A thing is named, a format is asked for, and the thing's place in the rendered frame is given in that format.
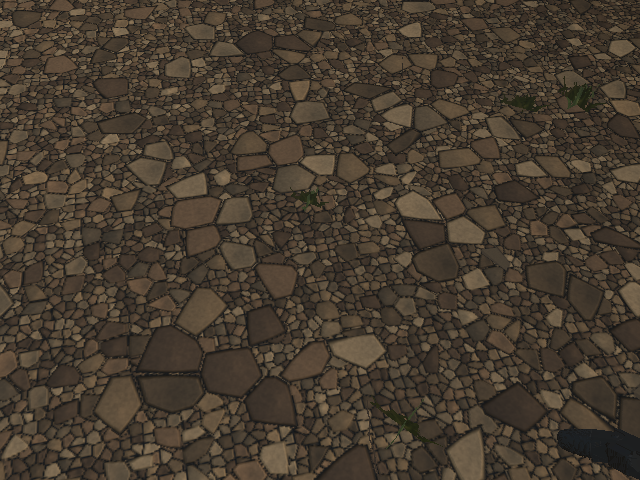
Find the robot right hand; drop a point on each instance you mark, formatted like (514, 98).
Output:
(619, 449)

